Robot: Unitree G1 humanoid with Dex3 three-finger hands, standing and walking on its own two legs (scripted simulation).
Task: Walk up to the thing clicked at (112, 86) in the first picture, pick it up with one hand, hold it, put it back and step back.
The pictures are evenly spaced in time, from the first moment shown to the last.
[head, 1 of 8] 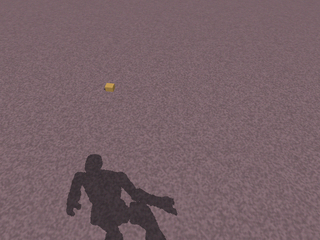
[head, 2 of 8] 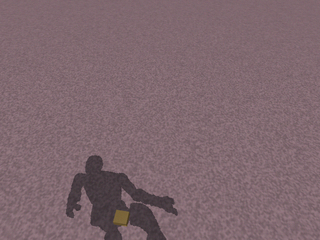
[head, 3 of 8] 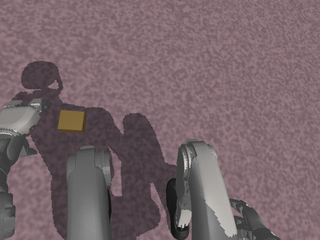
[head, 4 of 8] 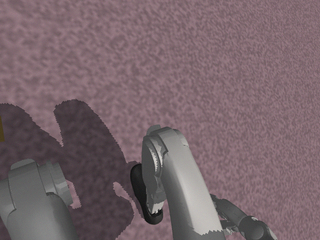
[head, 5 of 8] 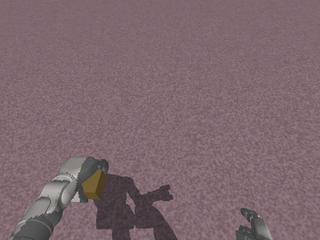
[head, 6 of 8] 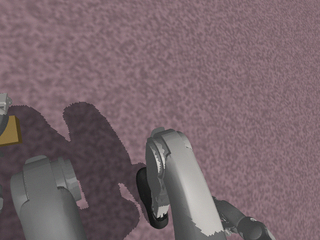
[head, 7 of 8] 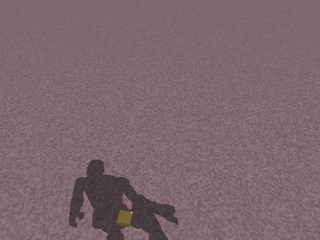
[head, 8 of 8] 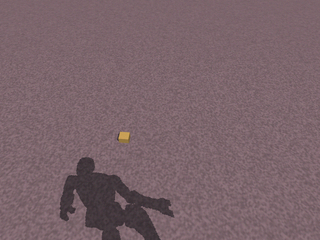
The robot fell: no
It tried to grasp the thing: yes
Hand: left
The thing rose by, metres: 0.69
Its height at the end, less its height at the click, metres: +0.00
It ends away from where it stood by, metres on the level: 0.01
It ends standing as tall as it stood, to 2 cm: yes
